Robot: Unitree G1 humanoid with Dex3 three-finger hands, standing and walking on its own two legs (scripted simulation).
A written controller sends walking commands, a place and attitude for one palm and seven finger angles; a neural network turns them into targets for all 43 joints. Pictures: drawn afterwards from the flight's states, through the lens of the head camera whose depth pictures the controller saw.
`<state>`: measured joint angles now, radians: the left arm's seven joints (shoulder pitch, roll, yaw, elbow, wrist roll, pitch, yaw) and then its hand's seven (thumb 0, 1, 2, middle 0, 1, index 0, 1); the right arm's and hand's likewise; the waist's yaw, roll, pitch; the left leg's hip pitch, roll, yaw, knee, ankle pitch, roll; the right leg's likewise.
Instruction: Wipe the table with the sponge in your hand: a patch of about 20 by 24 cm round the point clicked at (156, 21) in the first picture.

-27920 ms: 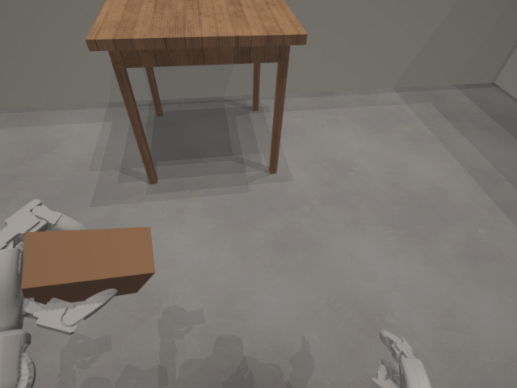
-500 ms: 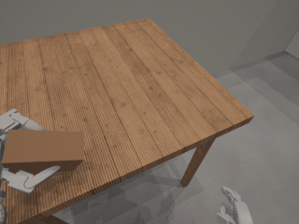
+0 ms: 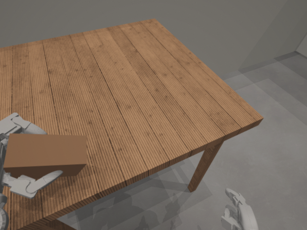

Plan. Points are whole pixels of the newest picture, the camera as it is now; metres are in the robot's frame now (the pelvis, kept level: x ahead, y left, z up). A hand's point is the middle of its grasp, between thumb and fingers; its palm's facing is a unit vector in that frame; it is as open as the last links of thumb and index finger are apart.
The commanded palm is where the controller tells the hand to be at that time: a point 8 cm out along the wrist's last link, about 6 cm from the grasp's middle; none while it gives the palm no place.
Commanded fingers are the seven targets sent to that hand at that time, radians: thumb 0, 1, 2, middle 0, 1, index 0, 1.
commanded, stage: shuffle to correct the standing spot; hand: left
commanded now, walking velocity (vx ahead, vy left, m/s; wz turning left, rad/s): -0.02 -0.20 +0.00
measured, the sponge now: (59, 157) +0.23 +0.20 +0.14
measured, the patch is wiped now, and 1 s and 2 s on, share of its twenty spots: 0.00 0.00 0.00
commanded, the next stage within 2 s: come to a stop and stand still in 0.98 s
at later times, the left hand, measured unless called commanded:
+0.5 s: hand (37, 155) +0.22 +0.24 +0.16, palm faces +0.31 -0.86 -0.40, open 9.9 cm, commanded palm +0.17 +0.28 +0.18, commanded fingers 0.00 0.10 1.30 -1.20 -1.60 -1.20 -1.60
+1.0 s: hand (32, 156) +0.22 +0.24 +0.16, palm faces +0.33 -0.86 -0.39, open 9.9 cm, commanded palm +0.16 +0.28 +0.18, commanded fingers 0.00 0.10 1.30 -1.20 -1.60 -1.20 -1.60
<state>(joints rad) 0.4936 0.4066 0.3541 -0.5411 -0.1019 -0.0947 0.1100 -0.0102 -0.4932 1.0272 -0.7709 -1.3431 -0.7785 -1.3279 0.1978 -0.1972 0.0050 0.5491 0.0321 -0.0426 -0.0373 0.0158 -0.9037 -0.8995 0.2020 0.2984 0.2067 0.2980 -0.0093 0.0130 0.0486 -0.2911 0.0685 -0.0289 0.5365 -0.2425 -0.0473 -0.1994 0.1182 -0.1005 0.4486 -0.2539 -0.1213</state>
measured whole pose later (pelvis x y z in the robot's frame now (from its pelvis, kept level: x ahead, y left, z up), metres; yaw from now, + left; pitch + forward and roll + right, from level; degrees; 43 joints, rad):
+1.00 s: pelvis +0.00 +0.00 +0.00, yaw +0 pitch -1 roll -1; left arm 0.50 0.41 0.35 -0.55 -0.11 -0.08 0.12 -0.01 -0.49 1.03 -0.77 -1.34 -0.78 -1.33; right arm 0.20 -0.20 0.00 0.56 0.03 -0.03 -0.04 0.02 -0.90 -0.90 0.20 0.30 0.21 0.30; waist -0.01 0.00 0.04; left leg -0.29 0.07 -0.03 0.56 -0.26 -0.05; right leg -0.20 0.11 -0.10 0.47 -0.27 -0.12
